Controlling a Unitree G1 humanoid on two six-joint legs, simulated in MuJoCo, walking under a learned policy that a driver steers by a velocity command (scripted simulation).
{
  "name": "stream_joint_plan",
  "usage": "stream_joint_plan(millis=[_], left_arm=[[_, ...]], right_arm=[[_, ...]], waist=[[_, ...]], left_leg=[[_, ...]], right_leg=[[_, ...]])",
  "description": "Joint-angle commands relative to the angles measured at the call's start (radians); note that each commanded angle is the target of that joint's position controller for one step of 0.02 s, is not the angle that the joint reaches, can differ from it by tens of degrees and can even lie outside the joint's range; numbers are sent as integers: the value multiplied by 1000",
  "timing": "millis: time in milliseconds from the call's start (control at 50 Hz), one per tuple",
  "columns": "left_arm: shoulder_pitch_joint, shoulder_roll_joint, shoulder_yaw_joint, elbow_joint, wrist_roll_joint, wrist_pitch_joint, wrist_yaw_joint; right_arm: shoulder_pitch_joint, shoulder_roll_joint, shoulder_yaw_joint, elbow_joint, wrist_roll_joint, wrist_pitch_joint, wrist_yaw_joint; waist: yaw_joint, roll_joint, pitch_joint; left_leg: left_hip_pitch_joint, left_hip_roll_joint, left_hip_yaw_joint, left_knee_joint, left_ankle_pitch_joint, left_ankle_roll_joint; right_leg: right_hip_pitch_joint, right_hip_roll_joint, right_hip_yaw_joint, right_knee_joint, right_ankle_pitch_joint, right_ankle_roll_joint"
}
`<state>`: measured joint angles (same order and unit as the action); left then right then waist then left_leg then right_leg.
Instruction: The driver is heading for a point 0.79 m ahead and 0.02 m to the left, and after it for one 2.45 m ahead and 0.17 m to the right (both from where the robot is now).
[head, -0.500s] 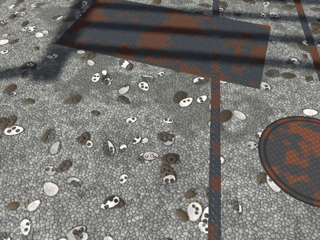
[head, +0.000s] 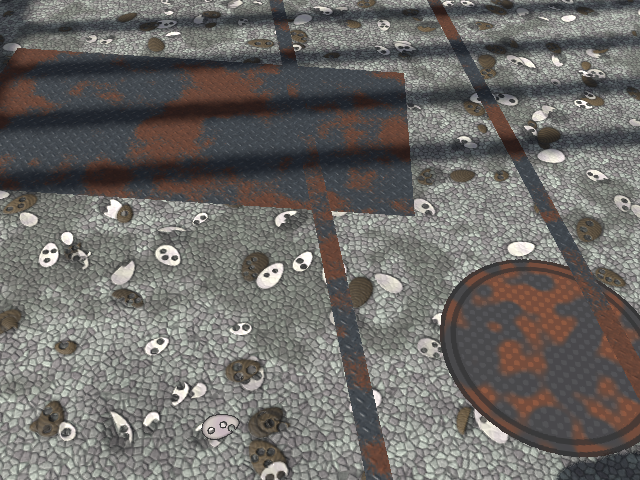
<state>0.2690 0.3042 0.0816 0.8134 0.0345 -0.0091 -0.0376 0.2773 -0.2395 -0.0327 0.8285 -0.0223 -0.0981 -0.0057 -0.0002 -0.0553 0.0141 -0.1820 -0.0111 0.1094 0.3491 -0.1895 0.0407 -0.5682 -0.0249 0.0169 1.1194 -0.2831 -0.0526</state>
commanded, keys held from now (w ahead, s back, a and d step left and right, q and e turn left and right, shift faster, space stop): w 0.30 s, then w+q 0.42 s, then q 0.26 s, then no key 0.02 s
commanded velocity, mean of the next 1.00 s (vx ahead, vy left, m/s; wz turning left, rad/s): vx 0.44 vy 0.00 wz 0.15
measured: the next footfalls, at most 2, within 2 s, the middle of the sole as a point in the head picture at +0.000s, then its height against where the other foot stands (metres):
right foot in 0.28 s outside the picture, level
left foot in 0.84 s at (305, 445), level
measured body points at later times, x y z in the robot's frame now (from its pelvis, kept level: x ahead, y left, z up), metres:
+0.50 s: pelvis +0.25 -0.07 +0.00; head +0.27 -0.09 +0.45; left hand +0.33 +0.18 -0.12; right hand +0.27 -0.33 -0.15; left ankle +0.25 +0.08 -0.66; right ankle +0.24 -0.13 -0.75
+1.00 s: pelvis +0.47 -0.03 -0.01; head +0.52 -0.01 +0.43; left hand +0.51 +0.24 -0.15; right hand +0.63 -0.28 -0.14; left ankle +0.53 +0.02 -0.75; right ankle +0.46 -0.18 -0.65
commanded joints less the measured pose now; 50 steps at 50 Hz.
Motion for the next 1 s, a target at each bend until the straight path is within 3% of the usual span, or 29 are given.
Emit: stream_joint_plan(millis=[20,120,220,260,280,300,320,340,360,380,420,440,500,560,620,700,720,760,780,800,820,840,860,880,900,920,940,960,1000], left_arm=[[-17,-4,-6,-78,7,5,-17],[-178,-34,-33,-131,2,-6,-29],[-272,-10,-39,-167,9,-17,-23],[-159,2,-30,-129,18,-32,-10],[0,26,-17,-69,28,-46,0],[179,99,5,-30,45,-54,15],[209,209,28,-25,33,-51,28],[190,184,30,-30,-6,-44,36],[113,131,12,-24,-9,-48,37],[58,69,-4,-23,-7,-56,33],[0,3,-23,-17,-15,-72,33],[11,-7,-26,-9,-14,-81,34],[58,11,-20,26,-20,-101,40],[104,-3,-23,53,-17,-103,45],[120,-1,-27,72,-18,-104,49],[190,24,-24,115,-16,-98,63],[199,31,-23,123,-15,-93,66],[183,51,-20,129,-14,-83,76],[171,66,-15,130,-14,-77,83],[157,80,-11,126,-16,-69,86],[137,87,-9,117,-25,-64,85],[131,69,-13,87,-35,-68,79],[219,-18,-28,31,-59,-67,69],[142,51,-18,23,-31,-65,68],[75,25,-25,-2,-38,-67,67],[59,24,-24,2,-30,-67,68],[41,30,-20,-6,-11,-51,67],[70,23,-20,-1,4,-27,66],[103,-2,-23,1,3,6,65]], right_arm=[[44,-91,-23,-25,6,-25,3],[91,-105,-25,19,0,-22,13],[183,-155,-35,82,2,4,5],[192,-171,-36,104,6,19,2],[199,-158,-30,108,11,25,1],[190,-119,-16,73,12,24,2],[270,-11,7,35,31,22,17],[174,-130,-28,44,13,28,7],[112,-115,-29,25,23,23,12],[107,-92,-24,35,28,20,14],[150,-67,-24,71,3,48,19],[158,-55,-26,80,-3,60,26],[93,-33,-30,64,-4,76,40],[-14,-27,-29,31,-5,79,47],[-123,-11,-17,-6,-6,74,56],[-246,-7,-5,-59,-10,72,67],[-256,-11,-6,-67,-10,72,67],[-211,-18,-10,-60,-17,70,61],[-145,-27,-15,-42,-21,66,56],[-47,-46,-25,-16,-25,59,51],[73,-75,-41,21,-35,46,43],[170,-167,-70,37,-41,39,30],[111,-279,-99,3,-18,52,21],[150,-270,-104,-5,29,67,14],[64,-227,-92,-12,31,73,5],[5,-161,-74,-16,32,79,1],[-29,-126,-64,-21,35,82,-3],[-52,-110,-56,-27,33,83,-4],[-52,-132,-59,-30,16,71,4]], waist=[[7,136,4],[-18,146,49],[-39,151,68],[19,149,2],[82,113,-93],[151,21,-224],[104,-229,-322],[130,-55,-270],[86,-26,-136],[49,7,-68],[-7,-25,-18],[-13,-28,-15],[-24,-13,25],[-9,-9,65],[6,-7,89],[38,1,112],[37,1,111],[9,-13,81],[-16,-30,40],[-53,-38,-18],[-111,-17,-89],[-151,76,-181],[-54,308,-328],[-105,90,-389],[-75,81,-248],[-35,30,-108],[-6,29,-53],[21,39,-42],[44,49,-74]], left_leg=[[89,276,-175,-197,239,128],[57,232,-43,-217,274,111],[179,284,-30,-149,405,105],[214,271,5,45,679,90],[150,232,45,238,680,70],[-52,193,60,519,359,48],[-424,9,44,860,-354,7],[-500,33,-122,939,-319,23],[-510,65,-152,922,-226,35],[-463,91,-154,855,-163,36],[-369,110,-151,785,-116,24],[-346,101,-147,785,-98,21],[-424,103,-148,758,-6,16],[-518,105,-143,678,100,8],[-500,93,-94,507,198,9],[-473,72,-12,343,194,43],[-461,60,3,318,164,57],[-371,-3,54,283,86,87],[-297,-44,72,277,46,104],[-189,-75,65,244,40,126],[-14,-88,34,147,131,155],[220,75,-152,137,392,215],[535,414,-638,172,969,427],[479,396,-604,126,1018,442],[348,366,-505,79,894,407],[183,304,-437,23,795,342],[87,247,-390,-6,732,297],[8,212,-351,-26,713,276],[-43,177,-307,-24,768,259]], right_leg=[[-152,-47,36,-5,95,16],[-60,-23,-18,-333,251,12],[37,6,-97,-514,115,-44],[209,62,-126,-601,71,-82],[427,82,-126,-647,106,-105],[697,-115,95,-659,2,-150],[937,-415,588,-776,7,-273],[856,-387,580,-809,76,-254],[728,-342,404,-817,168,-219],[604,-296,291,-857,251,-178],[472,-228,144,-918,285,-118],[448,-218,112,-937,317,-114],[454,-210,21,-981,373,-108],[485,-202,-51,-998,399,-102],[493,-186,-129,-994,453,-88],[592,-217,-186,-965,569,-76],[627,-224,-200,-939,632,-72],[667,-220,-242,-799,982,-54],[673,-216,-253,-688,1123,-45],[654,-211,-255,-532,1145,-41],[575,-191,-260,-316,999,-23],[362,-126,-268,2,541,15],[-16,79,-185,415,-349,72],[-43,37,0,424,-258,70],[-75,-9,16,371,-179,68],[-57,-39,9,263,-141,70],[-25,-57,18,185,-127,76],[35,-56,14,136,-117,85],[88,-36,-3,74,-87,95]])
